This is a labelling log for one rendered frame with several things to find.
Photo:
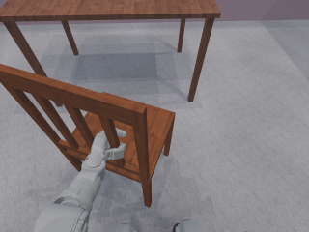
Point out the table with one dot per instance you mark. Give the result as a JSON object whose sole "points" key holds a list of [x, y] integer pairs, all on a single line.
{"points": [[81, 10]]}

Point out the robot right thigh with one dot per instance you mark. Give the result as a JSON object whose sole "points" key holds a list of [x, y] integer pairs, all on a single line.
{"points": [[189, 226]]}

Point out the robot left hand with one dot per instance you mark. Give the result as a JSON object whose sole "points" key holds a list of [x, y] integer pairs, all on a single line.
{"points": [[101, 145]]}

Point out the robot left forearm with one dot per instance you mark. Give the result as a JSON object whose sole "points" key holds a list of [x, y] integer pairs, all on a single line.
{"points": [[84, 188]]}

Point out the chair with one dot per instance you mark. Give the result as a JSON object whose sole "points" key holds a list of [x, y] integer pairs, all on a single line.
{"points": [[148, 128]]}

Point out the robot left upper arm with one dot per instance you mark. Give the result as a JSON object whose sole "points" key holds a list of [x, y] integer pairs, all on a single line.
{"points": [[63, 218]]}

